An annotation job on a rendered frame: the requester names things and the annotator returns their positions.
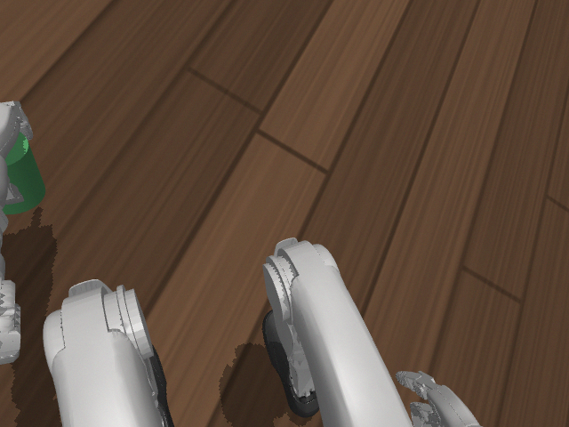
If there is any right robot foot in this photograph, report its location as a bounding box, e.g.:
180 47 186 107
262 310 319 418

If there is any left robot hand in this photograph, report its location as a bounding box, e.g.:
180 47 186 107
0 101 33 205

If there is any right robot hand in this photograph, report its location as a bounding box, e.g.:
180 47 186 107
396 371 480 427

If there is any mug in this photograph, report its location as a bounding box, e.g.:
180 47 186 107
3 132 45 214

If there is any left robot arm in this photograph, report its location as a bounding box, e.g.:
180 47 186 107
0 155 20 365

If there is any left robot foot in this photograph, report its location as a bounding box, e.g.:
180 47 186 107
149 344 174 427

